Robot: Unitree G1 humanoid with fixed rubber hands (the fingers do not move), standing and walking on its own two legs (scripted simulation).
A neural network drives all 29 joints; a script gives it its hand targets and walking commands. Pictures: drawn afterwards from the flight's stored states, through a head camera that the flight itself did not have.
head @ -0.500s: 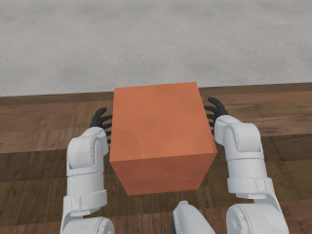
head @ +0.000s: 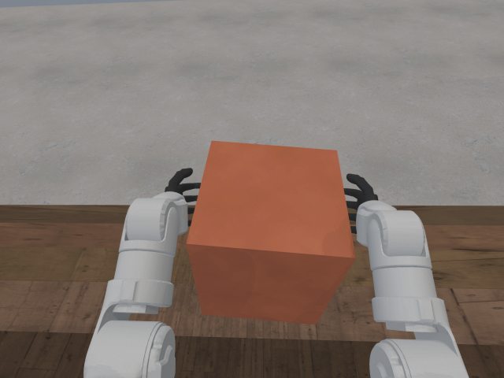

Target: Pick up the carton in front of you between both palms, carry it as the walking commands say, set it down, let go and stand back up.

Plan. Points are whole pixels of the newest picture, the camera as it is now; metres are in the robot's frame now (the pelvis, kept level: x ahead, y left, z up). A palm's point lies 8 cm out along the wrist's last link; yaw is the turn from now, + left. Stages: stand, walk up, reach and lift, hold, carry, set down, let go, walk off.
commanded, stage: carry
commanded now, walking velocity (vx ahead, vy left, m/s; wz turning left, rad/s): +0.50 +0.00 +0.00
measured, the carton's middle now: (265, 236) +0.36 +0.00 +0.03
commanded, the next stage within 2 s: none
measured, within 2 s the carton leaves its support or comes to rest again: neither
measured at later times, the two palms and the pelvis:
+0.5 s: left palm (223, 160) +0.76 +0.12 -0.13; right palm (319, 146) +0.80 -0.17 -0.12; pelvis +0.44 -0.06 -0.19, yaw -2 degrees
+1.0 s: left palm (257, 118) +1.25 +0.03 -0.31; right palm (323, 116) +1.22 -0.27 -0.30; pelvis +0.90 -0.07 -0.40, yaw -4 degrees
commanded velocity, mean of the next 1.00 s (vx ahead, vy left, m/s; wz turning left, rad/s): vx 0.50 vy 0.00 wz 0.00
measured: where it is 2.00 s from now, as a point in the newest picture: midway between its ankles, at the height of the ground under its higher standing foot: (266, 201)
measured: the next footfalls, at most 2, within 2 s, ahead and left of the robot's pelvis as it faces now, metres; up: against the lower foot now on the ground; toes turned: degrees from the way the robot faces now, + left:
right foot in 0.30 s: +0.42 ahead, -0.10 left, -0.15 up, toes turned -2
left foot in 0.68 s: +0.78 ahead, -0.01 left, -0.30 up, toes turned -3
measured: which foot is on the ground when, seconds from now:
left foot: down 0.00-0.30, up 0.32-0.66, down 0.68-1.00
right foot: up 0.00-0.28, down 0.30-0.66, up 0.68-1.00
